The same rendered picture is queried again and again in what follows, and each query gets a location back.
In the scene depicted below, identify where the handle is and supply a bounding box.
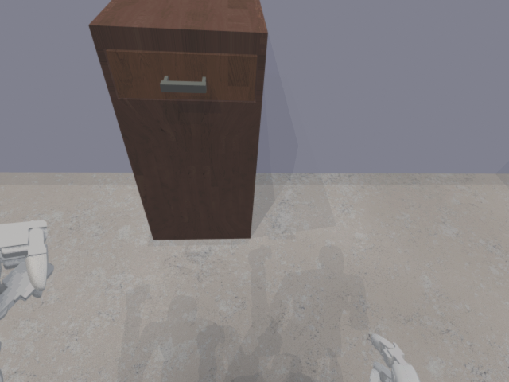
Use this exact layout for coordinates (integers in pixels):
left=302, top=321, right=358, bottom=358
left=160, top=76, right=207, bottom=93

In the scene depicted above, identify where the drawer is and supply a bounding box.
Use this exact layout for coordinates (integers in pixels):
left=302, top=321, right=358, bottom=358
left=106, top=49, right=257, bottom=101

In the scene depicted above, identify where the robot left hand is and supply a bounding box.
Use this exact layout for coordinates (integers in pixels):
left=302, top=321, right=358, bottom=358
left=0, top=220, right=54, bottom=320

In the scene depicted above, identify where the cabinet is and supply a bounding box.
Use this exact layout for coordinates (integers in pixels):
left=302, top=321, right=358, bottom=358
left=89, top=0, right=268, bottom=240

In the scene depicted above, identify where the robot right hand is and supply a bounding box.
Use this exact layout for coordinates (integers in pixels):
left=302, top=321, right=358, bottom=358
left=369, top=333, right=421, bottom=382

